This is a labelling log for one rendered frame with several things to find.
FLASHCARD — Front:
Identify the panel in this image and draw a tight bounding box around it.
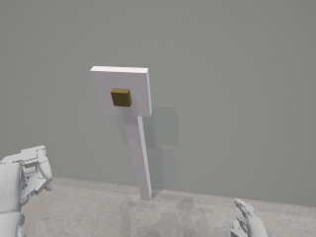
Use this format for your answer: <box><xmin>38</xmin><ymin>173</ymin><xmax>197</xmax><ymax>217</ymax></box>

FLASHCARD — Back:
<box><xmin>90</xmin><ymin>66</ymin><xmax>152</xmax><ymax>200</ymax></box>

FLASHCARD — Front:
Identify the right robot hand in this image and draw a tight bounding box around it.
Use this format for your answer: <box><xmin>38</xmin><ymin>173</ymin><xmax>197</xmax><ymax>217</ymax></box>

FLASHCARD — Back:
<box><xmin>230</xmin><ymin>198</ymin><xmax>269</xmax><ymax>237</ymax></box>

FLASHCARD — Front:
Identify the button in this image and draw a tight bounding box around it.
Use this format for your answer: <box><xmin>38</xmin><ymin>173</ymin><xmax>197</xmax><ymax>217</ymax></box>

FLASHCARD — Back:
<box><xmin>111</xmin><ymin>88</ymin><xmax>132</xmax><ymax>107</ymax></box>

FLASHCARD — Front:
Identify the left robot forearm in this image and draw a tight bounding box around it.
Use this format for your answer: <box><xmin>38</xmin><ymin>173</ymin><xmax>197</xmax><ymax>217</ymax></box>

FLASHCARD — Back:
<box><xmin>0</xmin><ymin>211</ymin><xmax>26</xmax><ymax>237</ymax></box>

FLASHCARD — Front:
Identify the left robot hand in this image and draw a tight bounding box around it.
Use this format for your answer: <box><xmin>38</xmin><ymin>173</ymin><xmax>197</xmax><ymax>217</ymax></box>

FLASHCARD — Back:
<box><xmin>0</xmin><ymin>145</ymin><xmax>52</xmax><ymax>213</ymax></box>

